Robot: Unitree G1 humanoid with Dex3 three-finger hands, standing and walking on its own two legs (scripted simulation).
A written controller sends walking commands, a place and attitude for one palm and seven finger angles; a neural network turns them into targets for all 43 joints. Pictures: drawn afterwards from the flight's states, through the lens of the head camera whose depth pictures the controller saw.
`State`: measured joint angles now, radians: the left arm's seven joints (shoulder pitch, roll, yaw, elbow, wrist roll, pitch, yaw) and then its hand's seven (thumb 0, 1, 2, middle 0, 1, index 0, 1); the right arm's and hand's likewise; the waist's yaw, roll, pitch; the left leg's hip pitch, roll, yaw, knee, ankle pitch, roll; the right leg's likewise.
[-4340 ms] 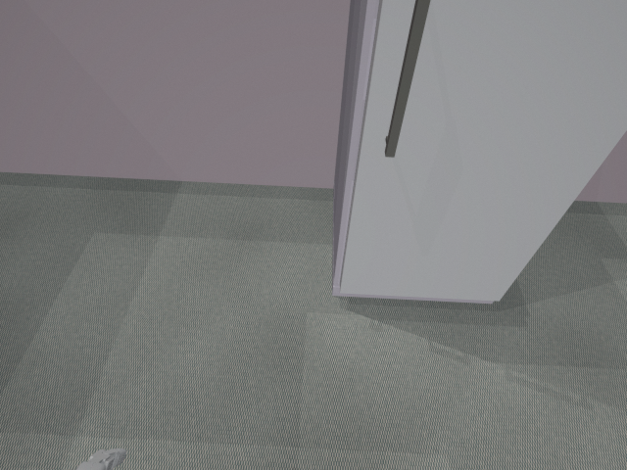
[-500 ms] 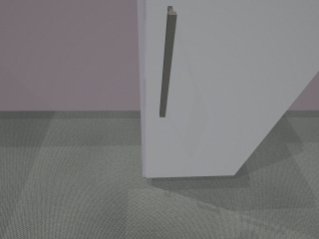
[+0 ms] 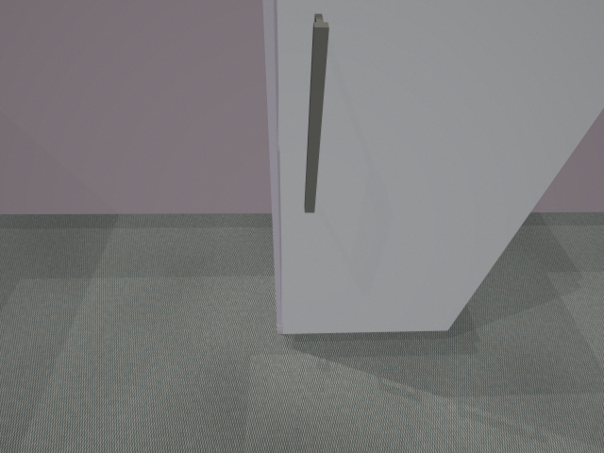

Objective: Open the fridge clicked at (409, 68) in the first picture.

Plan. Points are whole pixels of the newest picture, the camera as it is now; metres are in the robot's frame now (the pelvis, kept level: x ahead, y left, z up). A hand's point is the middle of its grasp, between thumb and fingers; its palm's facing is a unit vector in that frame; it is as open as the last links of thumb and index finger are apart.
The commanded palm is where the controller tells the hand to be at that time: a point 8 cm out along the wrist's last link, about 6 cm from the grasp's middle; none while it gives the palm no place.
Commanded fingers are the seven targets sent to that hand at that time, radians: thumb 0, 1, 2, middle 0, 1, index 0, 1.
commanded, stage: come to a stop and stand still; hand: left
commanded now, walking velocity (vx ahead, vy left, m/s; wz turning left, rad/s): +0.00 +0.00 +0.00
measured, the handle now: (313, 129) +0.58 +0.02 +0.13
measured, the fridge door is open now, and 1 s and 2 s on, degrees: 0 0 0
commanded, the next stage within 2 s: look again from close up in 1.00 s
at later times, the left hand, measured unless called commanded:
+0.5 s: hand out of the picture -0.01 +0.12 -0.18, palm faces +0.04 -0.99 -0.13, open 7.4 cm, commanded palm none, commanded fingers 0.00 0.90 0.90 -0.20 -0.30 -0.20 -0.30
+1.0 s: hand out of the picture +0.02 +0.12 -0.18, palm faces +0.02 -0.99 -0.17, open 7.4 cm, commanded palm none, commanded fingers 0.00 0.90 0.90 -0.20 -0.30 -0.20 -0.30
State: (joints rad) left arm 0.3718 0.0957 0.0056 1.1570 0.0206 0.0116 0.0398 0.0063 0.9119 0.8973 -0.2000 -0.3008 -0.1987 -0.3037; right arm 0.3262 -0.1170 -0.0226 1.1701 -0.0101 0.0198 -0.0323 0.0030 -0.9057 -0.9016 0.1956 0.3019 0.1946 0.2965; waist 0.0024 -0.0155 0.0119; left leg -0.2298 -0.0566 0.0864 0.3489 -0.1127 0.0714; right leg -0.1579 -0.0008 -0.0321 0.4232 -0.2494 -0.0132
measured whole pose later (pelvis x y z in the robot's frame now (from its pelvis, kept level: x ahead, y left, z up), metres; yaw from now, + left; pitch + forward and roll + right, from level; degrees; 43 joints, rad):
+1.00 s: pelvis +0.04 -0.03 +0.00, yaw -1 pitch -1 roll +1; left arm 0.32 0.12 -0.01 1.14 0.01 -0.02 0.05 0.01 0.91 0.90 -0.20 -0.30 -0.20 -0.30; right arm 0.26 -0.13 0.00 1.18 -0.01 -0.01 -0.05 0.01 -0.92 -0.90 0.20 0.30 0.19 0.30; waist 0.00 -0.01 0.03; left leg -0.17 -0.01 0.08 0.38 -0.19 0.02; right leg -0.06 0.05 -0.03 0.36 -0.28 -0.06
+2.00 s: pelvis +0.05 -0.01 -0.01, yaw -1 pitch +0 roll +0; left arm 0.32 0.16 -0.02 1.10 0.02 -0.01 0.03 0.01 0.91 0.90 -0.20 -0.30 -0.20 -0.30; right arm 0.26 -0.16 0.02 1.11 -0.01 -0.02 -0.03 0.01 -0.91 -0.90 0.20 0.30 0.19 0.30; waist 0.01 -0.03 0.02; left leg -0.23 -0.04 0.07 0.47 -0.24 0.05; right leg -0.13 0.02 -0.01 0.47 -0.34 -0.03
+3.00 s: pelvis +0.13 -0.12 +0.00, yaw +4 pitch +0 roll -1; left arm 0.29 0.17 0.06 0.99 0.04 0.05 -0.01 0.01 0.91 0.90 -0.20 -0.30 -0.20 -0.30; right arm 0.23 -0.16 -0.03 1.04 -0.03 -0.02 -0.05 -0.01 -0.93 -0.90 0.20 0.30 0.20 0.30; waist 0.03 -0.03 0.04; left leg -0.27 0.10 0.12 0.51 -0.23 0.00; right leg -0.51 -0.08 0.02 1.04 -0.30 0.03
